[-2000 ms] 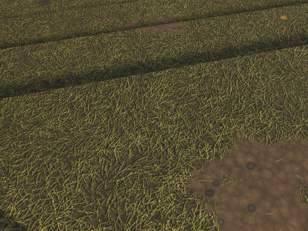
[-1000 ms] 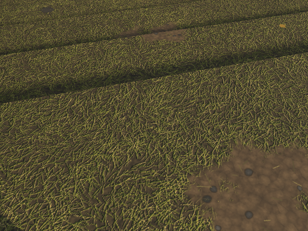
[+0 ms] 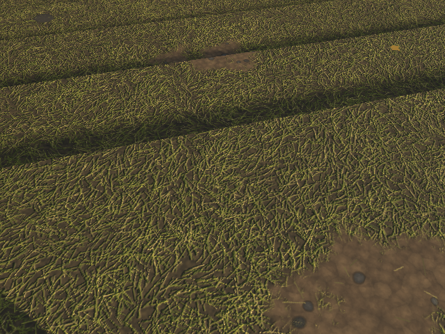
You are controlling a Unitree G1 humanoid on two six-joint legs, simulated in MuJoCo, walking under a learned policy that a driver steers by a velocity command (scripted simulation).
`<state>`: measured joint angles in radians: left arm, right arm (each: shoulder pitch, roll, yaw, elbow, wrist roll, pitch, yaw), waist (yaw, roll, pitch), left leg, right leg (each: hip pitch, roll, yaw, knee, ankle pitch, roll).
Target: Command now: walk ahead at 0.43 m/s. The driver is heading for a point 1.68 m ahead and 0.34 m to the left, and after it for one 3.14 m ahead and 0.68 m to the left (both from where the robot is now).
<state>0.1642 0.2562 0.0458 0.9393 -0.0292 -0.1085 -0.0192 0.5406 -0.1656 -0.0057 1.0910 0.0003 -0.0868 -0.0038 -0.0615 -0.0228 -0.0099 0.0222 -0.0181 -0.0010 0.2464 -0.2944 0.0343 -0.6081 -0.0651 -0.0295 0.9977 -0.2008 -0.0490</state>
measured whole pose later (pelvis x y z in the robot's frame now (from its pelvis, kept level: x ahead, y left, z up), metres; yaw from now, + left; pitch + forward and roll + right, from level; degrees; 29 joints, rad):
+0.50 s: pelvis +0.28 -0.06 +0.00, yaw +0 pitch +0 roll -2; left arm 0.35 0.23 0.04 1.02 0.00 -0.10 -0.02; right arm 0.16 -0.27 -0.06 0.88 0.01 -0.09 -0.02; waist 0.05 0.04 0.00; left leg -0.69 0.15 -0.04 0.92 -0.07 0.02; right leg -0.08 0.08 -0.06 0.23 -0.16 -0.08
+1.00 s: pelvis +0.57 +0.02 +0.00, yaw +0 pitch +1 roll +1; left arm 0.17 0.28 0.06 0.93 -0.01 -0.08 0.01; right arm 0.33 -0.23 -0.05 0.94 -0.01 -0.10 0.02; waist -0.04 -0.04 0.01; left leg -0.14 -0.07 0.07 0.27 -0.15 0.08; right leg -0.64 -0.13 0.04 1.00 -0.17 -0.03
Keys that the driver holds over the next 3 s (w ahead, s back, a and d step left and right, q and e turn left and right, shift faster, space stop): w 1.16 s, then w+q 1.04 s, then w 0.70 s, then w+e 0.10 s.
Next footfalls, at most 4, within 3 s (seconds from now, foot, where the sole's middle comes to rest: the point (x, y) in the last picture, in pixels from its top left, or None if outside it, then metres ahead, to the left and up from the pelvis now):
0.20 right None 0.30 -0.14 -0.78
0.74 left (180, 303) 0.61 0.10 -0.78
1.30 right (246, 218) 0.92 -0.14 -0.78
1.84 left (163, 169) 1.16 0.17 -0.78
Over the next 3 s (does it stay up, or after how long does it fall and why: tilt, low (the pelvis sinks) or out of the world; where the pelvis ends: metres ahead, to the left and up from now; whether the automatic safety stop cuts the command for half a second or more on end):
stays up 1.68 0.24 -0.18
